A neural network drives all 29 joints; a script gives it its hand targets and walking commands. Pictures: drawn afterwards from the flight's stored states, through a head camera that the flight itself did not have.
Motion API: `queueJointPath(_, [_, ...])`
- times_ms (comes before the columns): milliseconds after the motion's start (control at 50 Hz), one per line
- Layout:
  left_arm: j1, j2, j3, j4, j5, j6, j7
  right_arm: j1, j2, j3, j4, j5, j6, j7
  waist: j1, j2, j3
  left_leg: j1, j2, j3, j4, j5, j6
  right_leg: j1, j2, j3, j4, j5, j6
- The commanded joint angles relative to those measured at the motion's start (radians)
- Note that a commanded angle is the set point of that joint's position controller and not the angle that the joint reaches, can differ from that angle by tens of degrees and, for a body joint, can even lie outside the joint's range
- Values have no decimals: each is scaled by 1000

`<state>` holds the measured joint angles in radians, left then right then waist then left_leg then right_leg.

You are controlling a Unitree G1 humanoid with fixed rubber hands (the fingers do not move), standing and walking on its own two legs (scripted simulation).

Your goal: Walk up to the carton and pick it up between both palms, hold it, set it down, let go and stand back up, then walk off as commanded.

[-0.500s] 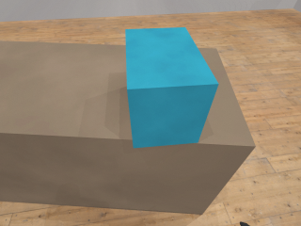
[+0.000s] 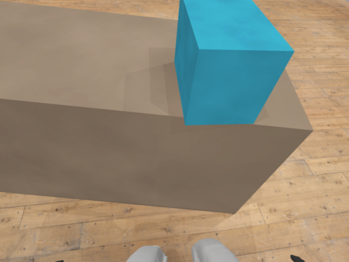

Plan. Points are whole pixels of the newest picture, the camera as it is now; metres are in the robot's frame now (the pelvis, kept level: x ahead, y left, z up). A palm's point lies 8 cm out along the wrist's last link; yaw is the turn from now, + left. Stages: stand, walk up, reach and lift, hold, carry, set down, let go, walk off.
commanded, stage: walk off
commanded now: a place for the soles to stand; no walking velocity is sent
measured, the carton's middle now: (217, 57) +0.61 -0.09 +0.14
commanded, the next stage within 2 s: stand in 1.90 s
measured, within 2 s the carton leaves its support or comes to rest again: neither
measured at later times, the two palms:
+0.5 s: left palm out of the picture -0.09 +0.26 -0.12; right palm out of the picture -0.05 -0.34 -0.12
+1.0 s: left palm out of the picture -0.27 +0.24 -0.14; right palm out of the picture -0.29 -0.34 -0.15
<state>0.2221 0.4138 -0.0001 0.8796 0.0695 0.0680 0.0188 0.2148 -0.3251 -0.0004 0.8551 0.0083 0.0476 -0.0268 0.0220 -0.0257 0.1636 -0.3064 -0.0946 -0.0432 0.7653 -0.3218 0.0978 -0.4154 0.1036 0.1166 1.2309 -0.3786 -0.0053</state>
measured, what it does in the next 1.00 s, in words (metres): walks backwards: right foot, then left foot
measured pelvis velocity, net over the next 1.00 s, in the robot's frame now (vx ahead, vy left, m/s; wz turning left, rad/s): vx -0.35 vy -0.05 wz -0.01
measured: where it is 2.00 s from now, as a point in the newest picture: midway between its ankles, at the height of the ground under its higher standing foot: outside the picture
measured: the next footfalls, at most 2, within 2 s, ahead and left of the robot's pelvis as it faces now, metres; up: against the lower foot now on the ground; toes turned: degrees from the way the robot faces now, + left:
right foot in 0.44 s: -0.12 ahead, -0.17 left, +0.00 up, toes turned +6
left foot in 0.92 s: -0.32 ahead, +0.08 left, +0.00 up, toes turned -8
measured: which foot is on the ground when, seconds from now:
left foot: down 0.00-0.50, up 0.52-0.90, down 0.92-1.00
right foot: up 0.00-0.42, down 0.44-0.94, up 0.96-1.00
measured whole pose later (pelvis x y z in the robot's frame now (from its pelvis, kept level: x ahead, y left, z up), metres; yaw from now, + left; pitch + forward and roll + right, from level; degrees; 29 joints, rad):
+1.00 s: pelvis -0.35 -0.05 -0.03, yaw -1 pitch -2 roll +1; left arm 0.20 0.35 0.03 0.77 0.07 0.08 0.01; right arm 0.26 -0.35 0.00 0.79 0.01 0.04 -0.04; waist 0.02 -0.01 0.22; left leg -0.38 -0.07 -0.10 0.97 -0.57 0.00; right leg -0.70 0.08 0.12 1.01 -0.35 -0.01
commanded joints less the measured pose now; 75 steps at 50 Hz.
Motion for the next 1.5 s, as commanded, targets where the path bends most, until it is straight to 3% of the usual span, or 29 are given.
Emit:
queueJointPath(0, [82,211,107,-41,-90,17,10,-83,-316,-141,-176,-30,-21,-10,-16,194,32,-87,288,-370,-583,-246,-73,-95,50,113,32,-37,23])
queueJointPath(180, [117,224,117,-57,-83,19,4,-61,-313,-150,-202,-9,-15,-7,-23,196,-20,-3,330,-429,-576,-325,-46,-82,23,93,-43,-78,15])
queueJointPath(300, [153,206,123,-44,-70,17,-8,-86,-310,-149,-199,-16,4,-1,-17,275,-34,-168,360,-429,-571,-392,83,71,-4,13,-121,-187,-11])
queueJointPath(400, [251,191,126,-27,-56,17,-34,-145,-339,-160,-205,-36,29,2,23,380,-60,-365,304,-336,-627,-449,-13,303,-7,-137,-365,-268,-46])
queueJointPath(420, [293,197,134,-15,-52,17,-43,-157,-333,-163,-204,-42,37,0,38,382,-70,-401,280,-311,-555,-445,-56,363,-48,-90,-512,-290,-59])
queueJointPath(460, [302,228,154,2,-45,16,-39,-165,-280,-157,-203,-32,41,-9,66,32,-17,-496,100,-177,-64,-524,-84,242,-132,150,-723,-422,-133])
queueJointPath(480, [139,312,161,-74,-29,10,-24,-180,-219,-133,-215,-15,37,-12,75,-346,97,-485,-166,-63,490,-354,-103,-174,-427,652,-1146,-772,-171])
queueJointPath(500, [-91,325,154,-143,-28,0,-8,-160,-271,-161,-177,-17,40,-30,2,-160,185,-331,-118,-257,592,-221,-99,-426,-473,732,-1170,-644,-142])
queueJointPath(540, [-231,257,134,-167,-47,-23,5,-22,-297,-168,-126,-4,32,-19,-77,-73,198,-240,-124,-216,773,-103,-103,-474,-338,465,-1052,-412,-151])
queueJointPath(580, [-270,224,141,-202,-51,-24,14,63,-296,-152,-119,-1,26,-8,-84,-151,145,-239,-106,-194,788,-69,-107,-322,-280,354,-939,-239,-163])
queueJointPath(660, [-126,197,146,-208,-62,-35,27,94,-276,-138,-147,-3,8,-4,-26,-61,-86,-371,-48,-197,670,-100,-133,194,-338,368,-800,-45,-224])
queueJointPath(800, [6,169,125,-216,-63,-36,26,85,-261,-108,-155,-1,-19,-22,46,-154,-326,-315,41,-141,295,-316,-115,479,-349,398,-653,449,-258])
queueJointPath(840, [14,184,123,-215,-52,-28,14,151,-269,-110,-115,6,-22,-25,23,-238,-370,-195,61,-62,160,-325,-103,424,-310,356,-668,507,-236])
queueJointPath(880, [-48,209,123,-220,-48,-4,2,276,-259,-111,-67,8,-33,-26,-60,-281,-351,77,80,-30,-250,-189,-35,160,-233,262,-611,330,-139])
queueJointPath(900, [-31,169,122,-204,-54,6,-6,270,-262,-117,-54,-9,-37,-26,-66,-135,-310,148,103,-109,-399,-89,-35,9,-158,159,-468,106,-76])
queueJointPath(920, [-1,107,115,-201,-63,13,-8,216,-364,-141,-70,-26,-36,-27,-35,132,-282,187,291,-430,-395,-58,32,-212,-1,10,-232,-166,-12])
queueJointPath(940, [-112,169,137,-230,-53,-1,4,154,-464,-158,-89,-24,-38,-26,-82,245,-173,31,500,-737,-404,73,201,-334,56,50,-15,-223,22])
queueJointPath(960, [-137,217,142,-228,-38,-2,12,49,-447,-153,-126,-33,-46,-46,-49,98,-104,-84,505,-753,-344,128,234,-299,55,150,108,-216,16])
queueJointPath(1040, [-70,222,144,-170,-43,-18,-9,-23,-377,-134,-158,-36,-57,-51,-6,148,-39,-79,382,-472,-175,381,181,-263,20,117,245,-122,19])
queueJointPath(1140, [-43,223,122,-166,-49,-37,-36,-17,-363,-136,-172,-45,-66,-13,-25,294,-27,-75,309,-455,-226,-183,119,-135,-108,65,-212,-249,8])
queueJointPath(1180, [49,180,110,-77,-62,-54,-46,-55,-331,-129,-136,-44,-49,7,6,325,-36,-316,191,-239,-238,-457,31,244,-92,-31,-541,-239,-12])
queueJointPath(1200, [140,183,118,-43,-58,-60,-47,-48,-313,-129,-119,-47,-41,10,39,243,-39,-397,160,-198,-145,-485,5,375,-84,-15,-647,-234,-25])
queueJointPath(1240, [154,335,143,-35,-47,-76,-34,-32,-255,-116,-132,-8,-51,0,53,-118,-26,-364,-28,-101,258,-342,-100,157,-400,600,-969,-422,-140])
queueJointPath(1260, [46,345,138,-62,-52,-77,-27,-66,-292,-127,-111,-10,-72,-6,32,-31,13,-328,24,-173,302,-280,-88,36,-443,734,-1025,-461,-176])
queueJointPath(1320, [-85,246,110,-75,-65,-107,-12,1,-278,-115,-77,7,-83,3,-25,-55,-52,-208,77,-152,225,-186,-81,107,-337,479,-853,-44,-170])
queueJointPath(1340, [-96,226,111,-67,-72,-106,-13,84,-280,-121,-35,3,-80,5,-46,-97,-114,-130,77,-138,213,-182,-83,99,-305,413,-837,-98,-177])
queueJointPath(1420, [-43,219,110,-65,-64,-121,0,68,-249,-112,-53,-9,-87,4,-25,-103,-163,-189,87,-129,79,-149,-78,325,-332,358,-709,390,-192])
queueJointPath(1460, [-69,208,104,-67,-68,-118,2,75,-237,-98,-55,-5,-98,0,-36,-173,-200,-48,119,-143,-126,-93,-47,253,-297,286,-624,410,-170])
queueJointPath(1480, [-85,187,91,-61,-72,-113,-3,106,-230,-96,-27,-10,-107,3,-67,-93,-242,94,123,-178,-279,31,-26,178,-253,209,-574,388,-128])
